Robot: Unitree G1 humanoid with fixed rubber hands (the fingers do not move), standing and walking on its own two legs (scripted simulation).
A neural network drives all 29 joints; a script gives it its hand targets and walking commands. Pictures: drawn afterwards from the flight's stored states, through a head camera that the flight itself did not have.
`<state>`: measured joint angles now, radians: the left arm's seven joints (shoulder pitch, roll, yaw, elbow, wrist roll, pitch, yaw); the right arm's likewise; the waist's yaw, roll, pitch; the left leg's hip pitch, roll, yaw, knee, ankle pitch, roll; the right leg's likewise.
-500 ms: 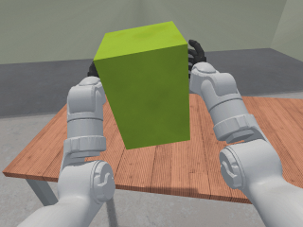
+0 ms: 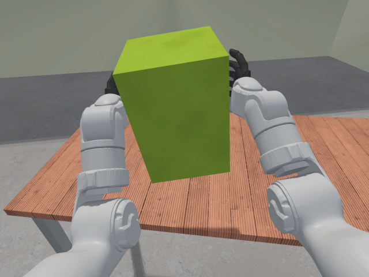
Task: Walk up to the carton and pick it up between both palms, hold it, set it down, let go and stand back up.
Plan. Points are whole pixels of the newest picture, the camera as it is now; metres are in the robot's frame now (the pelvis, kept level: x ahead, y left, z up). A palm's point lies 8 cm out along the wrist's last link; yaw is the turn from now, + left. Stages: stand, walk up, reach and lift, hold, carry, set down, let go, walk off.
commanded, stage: hold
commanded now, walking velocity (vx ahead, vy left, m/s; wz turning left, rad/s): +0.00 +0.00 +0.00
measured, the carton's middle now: (179, 107) +0.35 -0.01 +0.27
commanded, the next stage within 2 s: none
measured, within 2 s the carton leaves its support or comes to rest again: neither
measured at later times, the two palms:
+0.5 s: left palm (115, 103) +0.37 +0.12 +0.28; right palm (240, 86) +0.37 -0.13 +0.30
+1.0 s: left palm (115, 101) +0.37 +0.12 +0.28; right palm (241, 84) +0.37 -0.13 +0.30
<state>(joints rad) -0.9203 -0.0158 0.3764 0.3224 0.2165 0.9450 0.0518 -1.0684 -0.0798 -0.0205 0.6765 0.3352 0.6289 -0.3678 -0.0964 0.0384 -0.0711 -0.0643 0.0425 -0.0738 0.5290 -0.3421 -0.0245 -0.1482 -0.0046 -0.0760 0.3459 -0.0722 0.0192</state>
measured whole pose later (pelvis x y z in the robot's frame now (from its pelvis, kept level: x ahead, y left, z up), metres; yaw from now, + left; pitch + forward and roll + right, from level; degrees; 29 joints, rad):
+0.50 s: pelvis +0.00 +0.00 +0.00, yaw +0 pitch -7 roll -3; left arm -0.93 -0.02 0.39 0.36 0.22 0.94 0.04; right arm -1.07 -0.09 0.01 0.69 0.35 0.64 -0.38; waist -0.09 0.04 -0.08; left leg -0.05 0.05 -0.07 0.52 -0.34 -0.03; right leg -0.14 0.00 -0.08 0.34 -0.08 0.02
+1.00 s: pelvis +0.00 +0.00 +0.00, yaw +0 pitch -7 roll -3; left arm -0.94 -0.02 0.39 0.38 0.22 0.93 0.06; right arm -1.09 -0.09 0.00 0.73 0.36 0.64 -0.37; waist -0.09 0.04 -0.10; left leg -0.05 0.05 -0.07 0.52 -0.35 -0.02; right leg -0.14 0.00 -0.07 0.34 -0.08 0.02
